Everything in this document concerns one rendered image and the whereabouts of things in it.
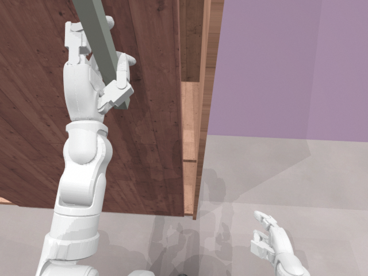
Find robot left forearm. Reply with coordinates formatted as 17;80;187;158
35;120;113;276

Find left robot upper arm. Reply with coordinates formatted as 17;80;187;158
41;263;99;276

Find left robot hand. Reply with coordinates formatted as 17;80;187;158
63;16;136;123

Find handle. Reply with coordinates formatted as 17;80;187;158
72;0;130;109

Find right robot hand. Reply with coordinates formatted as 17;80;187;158
251;210;294;268

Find robot right forearm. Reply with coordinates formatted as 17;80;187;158
274;253;310;276

